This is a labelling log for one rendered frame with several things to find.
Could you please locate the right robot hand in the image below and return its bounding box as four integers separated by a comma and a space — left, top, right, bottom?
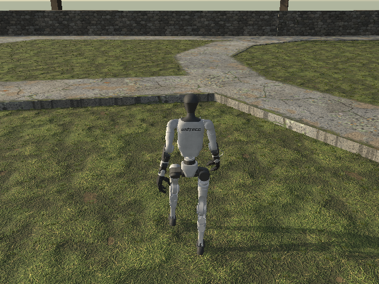
206, 160, 220, 171

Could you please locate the robot left foot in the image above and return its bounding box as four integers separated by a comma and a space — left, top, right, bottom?
168, 214, 176, 226

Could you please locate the robot left forearm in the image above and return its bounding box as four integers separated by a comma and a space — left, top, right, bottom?
158, 144, 171, 176

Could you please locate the left robot shin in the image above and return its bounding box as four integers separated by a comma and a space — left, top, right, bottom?
169, 184, 178, 219

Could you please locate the left robot hand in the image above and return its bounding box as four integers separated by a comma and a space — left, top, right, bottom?
156, 175, 171, 193

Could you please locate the right robot upper arm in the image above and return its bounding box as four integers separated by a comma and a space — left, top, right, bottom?
203, 119, 217, 151

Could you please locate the left robot upper arm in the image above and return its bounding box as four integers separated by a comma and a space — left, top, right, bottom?
165, 119, 179, 153

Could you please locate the robot right forearm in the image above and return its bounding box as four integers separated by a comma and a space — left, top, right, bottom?
211, 142, 220, 163

